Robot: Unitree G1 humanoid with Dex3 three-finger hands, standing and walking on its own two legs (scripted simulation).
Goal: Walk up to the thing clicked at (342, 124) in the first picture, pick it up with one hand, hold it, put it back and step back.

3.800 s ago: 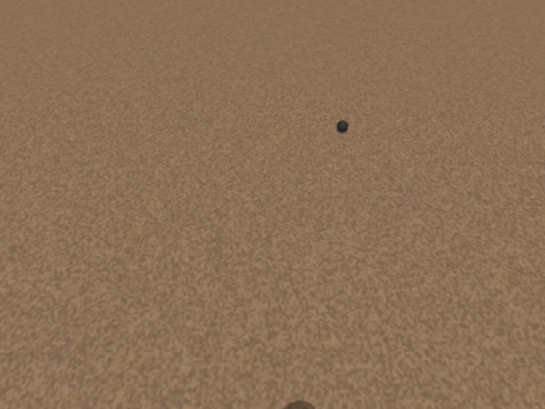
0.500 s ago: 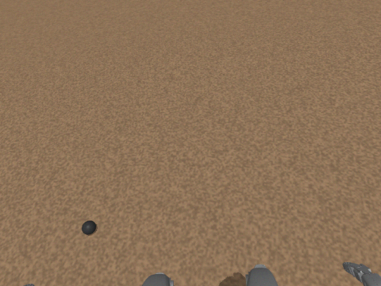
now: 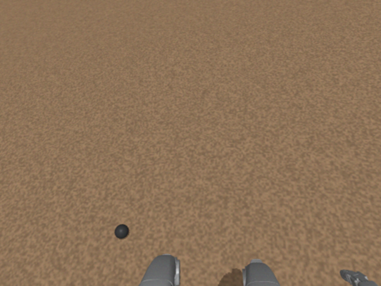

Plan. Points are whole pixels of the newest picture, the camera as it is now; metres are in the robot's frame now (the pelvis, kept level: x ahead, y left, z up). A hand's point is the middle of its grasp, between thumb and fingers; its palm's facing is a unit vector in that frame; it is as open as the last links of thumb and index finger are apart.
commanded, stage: walk up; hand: left
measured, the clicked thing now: (121, 231) +0.45 +0.46 -0.69
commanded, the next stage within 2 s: none
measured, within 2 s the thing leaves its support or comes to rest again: neither
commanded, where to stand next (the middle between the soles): +0.03 +0.35 m, yaw -17 degrees
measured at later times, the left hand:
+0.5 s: hand out of the picture +0.06 +0.52 -0.11, palm faces -0.18 -0.81 -0.56, open 7.3 cm
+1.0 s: hand out of the picture +0.05 +0.73 -0.13, palm faces -0.24 -0.85 -0.46, open 7.4 cm
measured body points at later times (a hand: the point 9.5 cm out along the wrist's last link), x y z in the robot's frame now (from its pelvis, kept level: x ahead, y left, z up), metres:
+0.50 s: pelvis -0.06 +0.24 +0.00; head -0.01 +0.20 +0.45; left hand +0.07 +0.57 -0.08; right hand -0.06 -0.08 -0.13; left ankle -0.01 +0.28 -0.67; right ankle -0.02 +0.14 -0.70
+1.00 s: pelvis -0.09 +0.44 +0.01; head -0.07 +0.45 +0.46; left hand +0.06 +0.77 -0.10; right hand -0.16 +0.13 -0.11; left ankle -0.07 +0.57 -0.69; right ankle -0.07 +0.30 -0.65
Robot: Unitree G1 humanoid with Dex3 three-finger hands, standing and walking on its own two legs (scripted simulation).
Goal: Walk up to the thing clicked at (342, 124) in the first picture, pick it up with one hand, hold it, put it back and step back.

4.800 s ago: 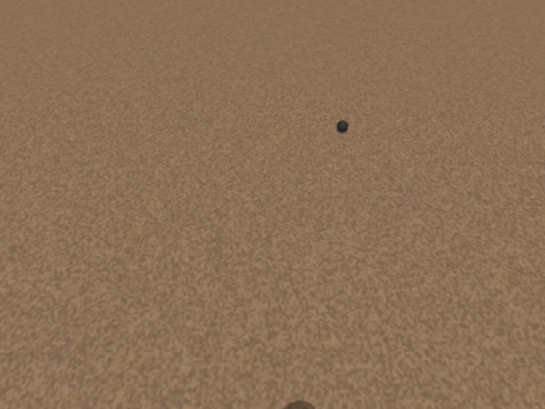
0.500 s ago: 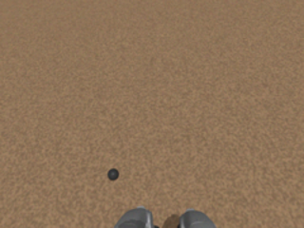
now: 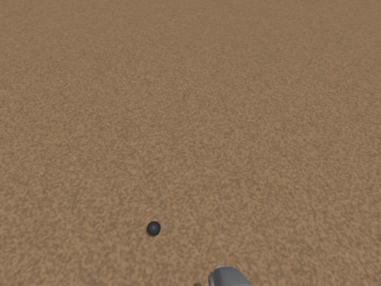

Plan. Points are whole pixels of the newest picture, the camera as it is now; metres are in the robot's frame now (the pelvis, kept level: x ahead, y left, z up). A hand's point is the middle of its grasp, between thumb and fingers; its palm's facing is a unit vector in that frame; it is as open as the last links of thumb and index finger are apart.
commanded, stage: walk up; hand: left
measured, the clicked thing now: (153, 228) +0.51 +0.16 -0.70
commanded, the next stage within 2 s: stand in 1.66 s
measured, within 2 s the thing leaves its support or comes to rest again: neither
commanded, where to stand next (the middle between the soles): +0.13 -0.05 m, yaw -2 degrees
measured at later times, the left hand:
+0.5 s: hand (100, 268) +0.20 +0.21 -0.13, palm faces -0.12 -0.92 -0.38, open 7.3 cm
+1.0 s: hand out of the picture +0.15 +0.22 -0.13, palm faces -0.07 -0.93 -0.36, open 7.4 cm
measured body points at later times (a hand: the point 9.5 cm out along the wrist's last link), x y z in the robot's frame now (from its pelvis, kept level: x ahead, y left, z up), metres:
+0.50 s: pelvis +0.05 -0.03 +0.00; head +0.08 -0.04 +0.45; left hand +0.21 +0.26 -0.10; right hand +0.09 -0.37 -0.11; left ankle +0.11 +0.09 -0.70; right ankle +0.07 -0.16 -0.70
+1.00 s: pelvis +0.05 -0.03 +0.03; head +0.08 -0.04 +0.47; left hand +0.16 +0.27 -0.10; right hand +0.14 -0.35 -0.10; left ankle +0.11 +0.09 -0.70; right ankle +0.07 -0.16 -0.70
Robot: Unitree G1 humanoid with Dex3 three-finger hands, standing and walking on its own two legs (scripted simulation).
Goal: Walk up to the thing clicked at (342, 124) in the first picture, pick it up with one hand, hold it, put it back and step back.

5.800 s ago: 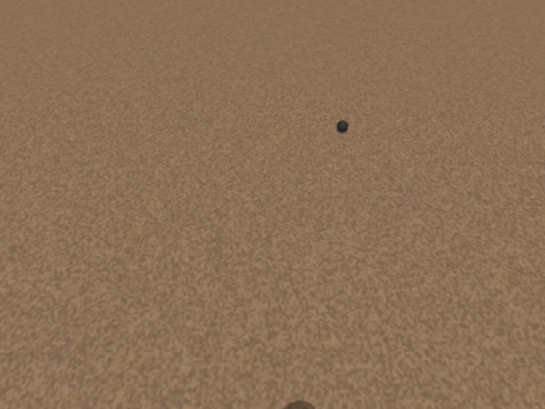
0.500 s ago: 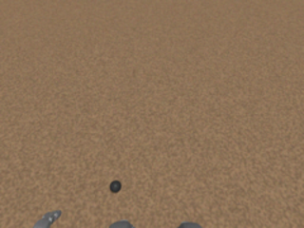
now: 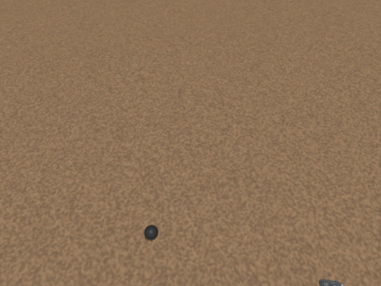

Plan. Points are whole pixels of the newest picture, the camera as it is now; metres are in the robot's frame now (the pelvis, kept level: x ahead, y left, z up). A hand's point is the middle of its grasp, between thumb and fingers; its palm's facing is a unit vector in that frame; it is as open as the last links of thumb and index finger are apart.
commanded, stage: walk up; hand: left
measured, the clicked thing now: (151, 232) +0.45 +0.23 -0.73
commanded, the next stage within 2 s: stand in 0.66 s
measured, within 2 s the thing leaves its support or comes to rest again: neither
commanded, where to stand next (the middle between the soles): +0.08 -0.01 m, yaw +2 degrees
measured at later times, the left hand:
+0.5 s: hand out of the picture +0.11 +0.26 -0.14, palm faces +0.01 -0.94 -0.33, open 7.4 cm
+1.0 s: hand out of the picture +0.10 +0.25 -0.14, palm faces +0.01 -0.95 -0.32, open 7.4 cm
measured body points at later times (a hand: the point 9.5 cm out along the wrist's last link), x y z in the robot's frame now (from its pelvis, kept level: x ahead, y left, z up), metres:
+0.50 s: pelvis +0.01 +0.00 +0.01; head +0.04 +0.00 +0.46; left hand +0.11 +0.31 -0.12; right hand +0.12 -0.29 -0.12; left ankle +0.06 +0.13 -0.73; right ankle +0.03 -0.13 -0.73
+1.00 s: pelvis +0.03 +0.00 +0.02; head +0.05 +0.00 +0.47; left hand +0.10 +0.30 -0.12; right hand +0.13 -0.29 -0.12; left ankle +0.06 +0.13 -0.73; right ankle +0.03 -0.13 -0.73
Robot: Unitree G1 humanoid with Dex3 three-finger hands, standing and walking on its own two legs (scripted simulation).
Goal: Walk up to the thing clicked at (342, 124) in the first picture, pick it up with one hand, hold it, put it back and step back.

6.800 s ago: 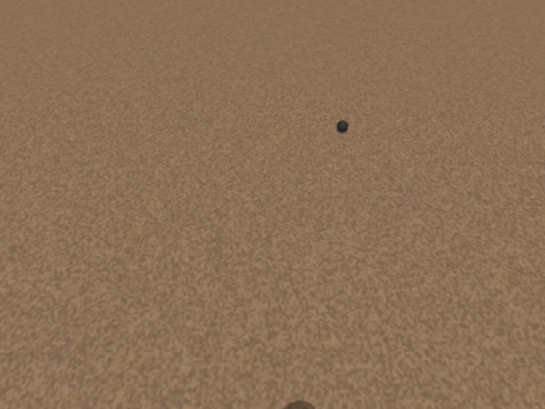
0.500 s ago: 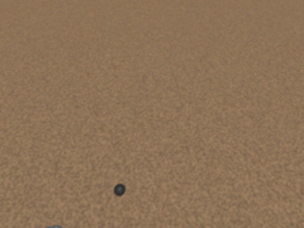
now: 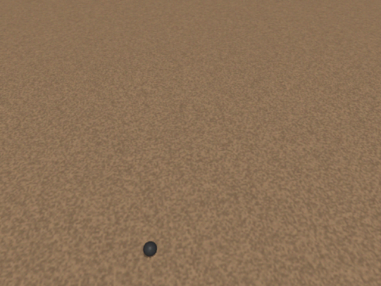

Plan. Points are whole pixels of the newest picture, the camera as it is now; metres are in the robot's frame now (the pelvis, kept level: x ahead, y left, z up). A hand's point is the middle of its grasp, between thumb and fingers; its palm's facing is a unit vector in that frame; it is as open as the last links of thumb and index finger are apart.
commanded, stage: stand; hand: left
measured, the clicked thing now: (150, 248) +0.42 +0.22 -0.75
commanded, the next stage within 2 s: none
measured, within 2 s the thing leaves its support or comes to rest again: neither
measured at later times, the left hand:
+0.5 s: hand out of the picture +0.10 +0.24 -0.15, palm faces -0.02 -0.94 -0.34, open 7.4 cm
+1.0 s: hand out of the picture +0.08 +0.24 -0.15, palm faces -0.02 -0.94 -0.34, open 7.4 cm
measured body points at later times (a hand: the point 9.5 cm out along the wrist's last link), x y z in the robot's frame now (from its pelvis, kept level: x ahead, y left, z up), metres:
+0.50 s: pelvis +0.01 -0.01 +0.00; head +0.02 -0.01 +0.45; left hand +0.10 +0.29 -0.13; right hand +0.09 -0.31 -0.13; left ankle +0.03 +0.13 -0.75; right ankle -0.01 -0.13 -0.75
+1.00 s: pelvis +0.01 -0.01 +0.00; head +0.02 -0.01 +0.45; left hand +0.08 +0.29 -0.13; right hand +0.08 -0.31 -0.13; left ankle +0.03 +0.13 -0.75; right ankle -0.01 -0.13 -0.75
